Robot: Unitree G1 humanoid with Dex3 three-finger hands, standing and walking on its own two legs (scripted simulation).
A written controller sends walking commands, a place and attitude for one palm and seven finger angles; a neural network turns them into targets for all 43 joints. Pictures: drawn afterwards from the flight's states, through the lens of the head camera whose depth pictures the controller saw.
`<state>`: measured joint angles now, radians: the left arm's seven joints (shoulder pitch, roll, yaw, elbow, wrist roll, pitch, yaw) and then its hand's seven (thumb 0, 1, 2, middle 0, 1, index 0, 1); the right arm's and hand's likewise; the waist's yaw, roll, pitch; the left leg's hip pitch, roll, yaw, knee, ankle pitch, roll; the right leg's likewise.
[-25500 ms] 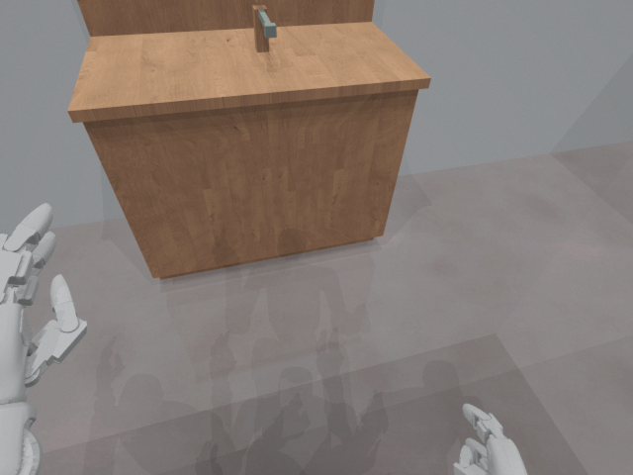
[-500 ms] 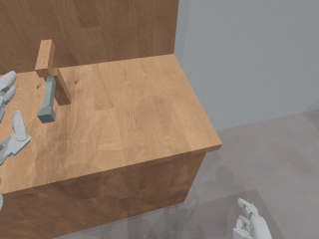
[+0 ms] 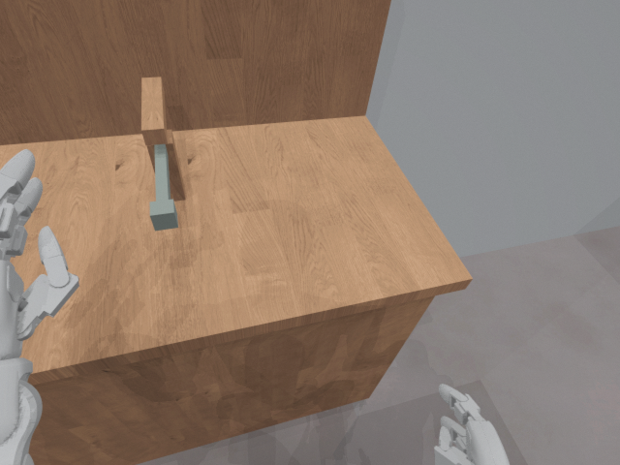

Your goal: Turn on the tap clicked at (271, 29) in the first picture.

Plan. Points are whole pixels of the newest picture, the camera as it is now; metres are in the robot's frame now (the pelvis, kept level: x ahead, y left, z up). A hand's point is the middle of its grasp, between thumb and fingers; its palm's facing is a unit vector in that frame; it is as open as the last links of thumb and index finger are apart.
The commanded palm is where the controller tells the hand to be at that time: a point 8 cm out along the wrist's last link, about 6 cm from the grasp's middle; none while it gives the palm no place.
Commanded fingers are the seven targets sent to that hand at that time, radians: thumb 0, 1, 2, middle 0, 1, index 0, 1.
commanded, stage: come to a stop and stand still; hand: left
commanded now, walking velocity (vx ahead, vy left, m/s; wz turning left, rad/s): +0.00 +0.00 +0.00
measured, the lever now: (164, 215) +0.36 +0.24 +0.12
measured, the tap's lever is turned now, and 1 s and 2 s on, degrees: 0 0 0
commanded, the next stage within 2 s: look again from close up in 0.20 s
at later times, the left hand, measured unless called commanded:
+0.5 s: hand (112, 285) +0.23 +0.23 +0.16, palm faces +0.39 -0.85 -0.37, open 7.4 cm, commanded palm +0.17 +0.26 +0.18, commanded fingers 0.00 0.90 0.90 -0.20 -0.30 -0.20 -0.30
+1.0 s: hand (131, 287) +0.23 +0.22 +0.15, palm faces +0.37 -0.85 -0.38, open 7.4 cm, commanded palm +0.18 +0.25 +0.18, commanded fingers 0.00 0.90 0.90 -0.20 -0.30 -0.20 -0.30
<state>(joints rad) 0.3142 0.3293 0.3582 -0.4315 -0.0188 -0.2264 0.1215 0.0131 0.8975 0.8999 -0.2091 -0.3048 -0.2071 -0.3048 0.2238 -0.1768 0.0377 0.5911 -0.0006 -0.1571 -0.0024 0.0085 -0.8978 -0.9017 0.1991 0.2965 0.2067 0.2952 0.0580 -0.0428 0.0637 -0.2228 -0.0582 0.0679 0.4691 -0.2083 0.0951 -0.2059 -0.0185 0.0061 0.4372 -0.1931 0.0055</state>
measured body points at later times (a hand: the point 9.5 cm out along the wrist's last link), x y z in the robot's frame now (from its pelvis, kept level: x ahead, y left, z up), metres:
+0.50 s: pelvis +0.02 -0.02 +0.00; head +0.03 +0.00 +0.45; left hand +0.20 +0.28 +0.18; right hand +0.20 -0.24 -0.07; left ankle +0.03 +0.05 -0.74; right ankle +0.03 -0.15 -0.74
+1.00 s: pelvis +0.02 -0.03 +0.00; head +0.04 -0.02 +0.45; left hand +0.21 +0.26 +0.17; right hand +0.21 -0.26 -0.07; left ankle +0.03 +0.05 -0.74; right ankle +0.03 -0.15 -0.74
